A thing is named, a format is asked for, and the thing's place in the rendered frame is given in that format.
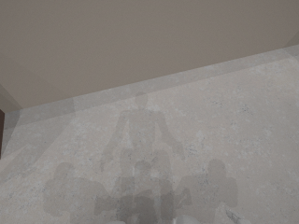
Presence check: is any right robot thigh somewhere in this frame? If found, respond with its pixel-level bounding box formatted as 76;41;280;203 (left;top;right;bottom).
172;215;200;224

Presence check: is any right robot hand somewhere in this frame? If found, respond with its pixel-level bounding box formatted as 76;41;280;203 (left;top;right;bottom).
225;209;251;224

